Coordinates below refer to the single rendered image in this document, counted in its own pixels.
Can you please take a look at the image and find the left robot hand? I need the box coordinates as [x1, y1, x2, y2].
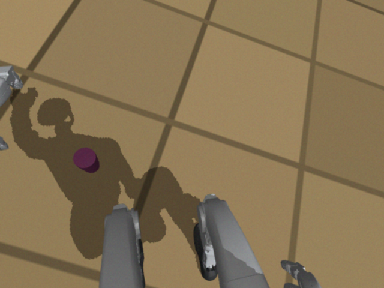
[0, 66, 23, 150]

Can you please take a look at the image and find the cup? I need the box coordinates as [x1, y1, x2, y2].
[73, 148, 100, 173]

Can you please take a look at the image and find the right robot foot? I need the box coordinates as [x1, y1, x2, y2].
[193, 223, 218, 281]

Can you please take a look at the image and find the right robot hand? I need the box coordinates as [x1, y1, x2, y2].
[281, 260, 322, 288]

